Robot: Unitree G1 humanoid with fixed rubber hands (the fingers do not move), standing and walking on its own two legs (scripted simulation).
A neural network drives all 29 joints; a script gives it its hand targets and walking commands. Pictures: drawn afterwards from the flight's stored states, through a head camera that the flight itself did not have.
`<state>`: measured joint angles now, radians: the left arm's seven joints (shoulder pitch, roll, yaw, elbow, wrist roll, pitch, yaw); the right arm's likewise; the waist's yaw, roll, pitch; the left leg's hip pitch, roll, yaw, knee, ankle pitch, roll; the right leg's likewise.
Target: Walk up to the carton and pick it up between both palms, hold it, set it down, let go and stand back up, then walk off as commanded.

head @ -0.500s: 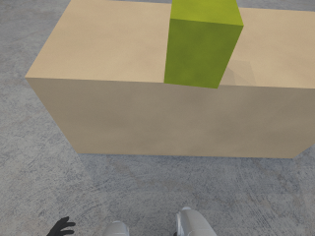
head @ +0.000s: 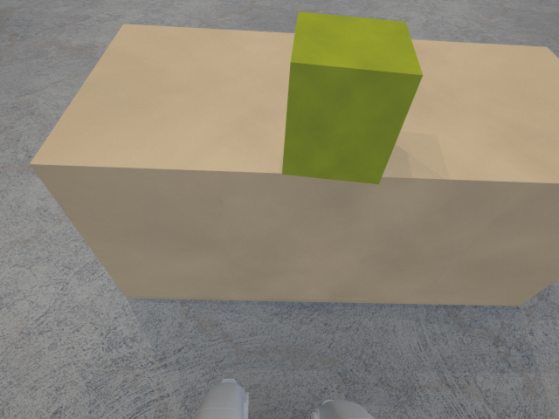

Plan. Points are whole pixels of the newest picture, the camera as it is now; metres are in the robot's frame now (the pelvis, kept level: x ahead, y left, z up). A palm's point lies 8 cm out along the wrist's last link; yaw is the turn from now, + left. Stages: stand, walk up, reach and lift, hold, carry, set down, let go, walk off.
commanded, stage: walk up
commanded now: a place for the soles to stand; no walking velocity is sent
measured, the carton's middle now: (340, 102) +0.69 -0.08 +0.07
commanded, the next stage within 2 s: none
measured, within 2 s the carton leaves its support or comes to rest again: neither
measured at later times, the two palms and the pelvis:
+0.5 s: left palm out of the picture +0.04 +0.27 -0.12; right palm out of the picture +0.06 -0.35 -0.09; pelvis +0.01 -0.04 +0.01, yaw -2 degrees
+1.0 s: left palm out of the picture +0.12 +0.25 -0.11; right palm out of the picture +0.08 -0.36 -0.10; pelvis +0.03 -0.05 +0.00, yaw -1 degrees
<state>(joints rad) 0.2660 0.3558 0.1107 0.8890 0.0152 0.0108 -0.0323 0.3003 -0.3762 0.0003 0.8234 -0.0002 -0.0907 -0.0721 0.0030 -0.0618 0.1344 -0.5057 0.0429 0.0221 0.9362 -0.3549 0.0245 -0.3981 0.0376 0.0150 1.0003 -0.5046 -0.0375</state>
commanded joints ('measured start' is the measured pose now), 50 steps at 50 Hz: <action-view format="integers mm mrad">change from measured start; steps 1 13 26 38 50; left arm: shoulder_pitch -66 -12 -37 -52 -149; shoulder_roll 259 250 302 221 303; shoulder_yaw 47 71 59 35 50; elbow -98 -33 -16 -20 -16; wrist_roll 12 25 12 8 12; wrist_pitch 12 23 -50 -23 -45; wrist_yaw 32 -11 42 19 33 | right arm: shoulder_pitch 94 -21 -86 -5 -39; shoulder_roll -406 -392 -266 -341 -278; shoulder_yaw -141 -140 -103 -105 -105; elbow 14 -20 4 16 39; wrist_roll -12 -53 -10 -33 -12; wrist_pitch -27 2 16 -11 14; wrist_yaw -24 -21 4 -16 7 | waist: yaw -44 -2 45 4 23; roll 209 267 -51 241 -54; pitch -165 -112 -53 -165 -104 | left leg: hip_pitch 242 16 -199 154 -94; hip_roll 383 314 17 280 20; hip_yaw -729 -463 -43 -492 -32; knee -595 -530 62 -405 32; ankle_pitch -259 -435 -176 81 -179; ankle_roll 227 192 28 229 35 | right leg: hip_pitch -281 -106 195 -146 80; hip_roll -15 -69 -287 -88 -307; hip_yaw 146 -7 478 56 446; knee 280 31 -490 27 -500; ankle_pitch -101 -71 412 -120 171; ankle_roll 11 -2 -92 -12 -114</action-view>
